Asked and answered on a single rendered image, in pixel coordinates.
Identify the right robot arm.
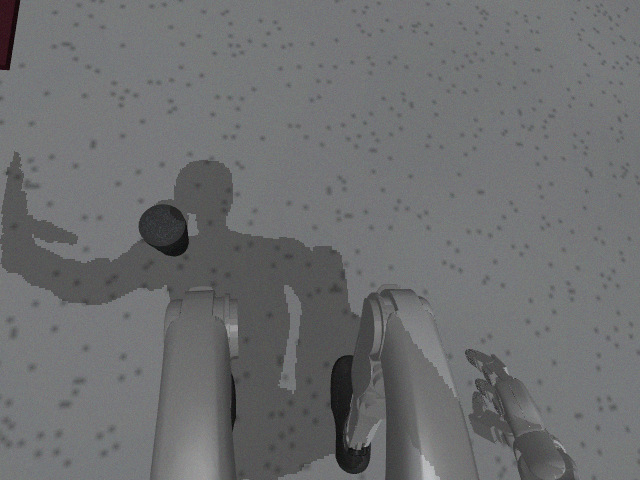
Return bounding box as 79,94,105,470
513,431,581,480

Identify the cup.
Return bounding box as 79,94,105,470
139,204,189,256

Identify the right robot foot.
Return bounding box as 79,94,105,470
331,355,371,474

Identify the right robot hand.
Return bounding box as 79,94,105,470
465,349,548,448

